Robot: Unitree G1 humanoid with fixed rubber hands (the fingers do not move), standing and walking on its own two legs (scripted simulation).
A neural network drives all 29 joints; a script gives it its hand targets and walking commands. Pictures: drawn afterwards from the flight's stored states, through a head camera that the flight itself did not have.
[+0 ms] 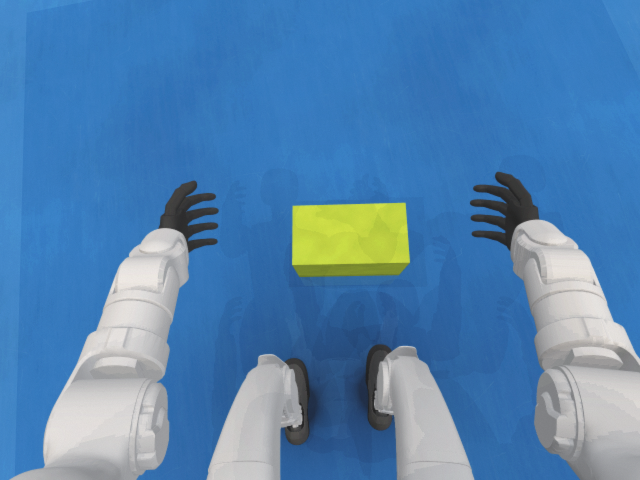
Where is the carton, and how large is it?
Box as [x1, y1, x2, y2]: [292, 203, 409, 276]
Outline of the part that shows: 405,203 293,206 292,265 298,275 329,276 399,274 409,262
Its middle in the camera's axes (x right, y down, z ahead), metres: +0.08 +0.01 +1.02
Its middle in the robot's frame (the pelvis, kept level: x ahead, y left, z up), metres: +0.52 -0.04 -0.60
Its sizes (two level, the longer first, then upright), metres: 0.277 0.149 0.175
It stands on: the floor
